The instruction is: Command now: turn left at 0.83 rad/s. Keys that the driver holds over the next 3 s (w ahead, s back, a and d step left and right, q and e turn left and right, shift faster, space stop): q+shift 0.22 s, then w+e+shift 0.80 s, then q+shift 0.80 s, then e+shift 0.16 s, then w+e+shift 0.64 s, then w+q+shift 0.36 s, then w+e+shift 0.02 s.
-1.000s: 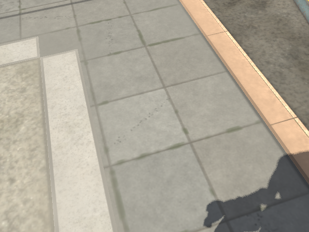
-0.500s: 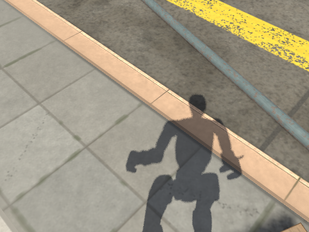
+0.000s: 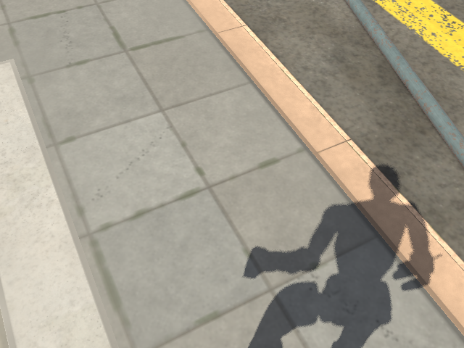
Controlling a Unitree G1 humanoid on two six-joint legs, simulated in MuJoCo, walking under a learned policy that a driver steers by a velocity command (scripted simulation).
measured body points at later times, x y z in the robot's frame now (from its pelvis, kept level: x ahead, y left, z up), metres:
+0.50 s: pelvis +0.05 +0.01 +0.02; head +0.05 -0.01 +0.47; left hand +0.10 +0.31 -0.08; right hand +0.23 -0.23 -0.08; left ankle +0.00 +0.09 -0.72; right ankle +0.10 -0.09 -0.70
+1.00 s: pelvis +0.34 -0.02 -0.01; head +0.37 -0.05 +0.44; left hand +0.29 +0.29 -0.11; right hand +0.59 -0.29 -0.06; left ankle +0.56 +0.11 -0.70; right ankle +0.10 -0.09 -0.72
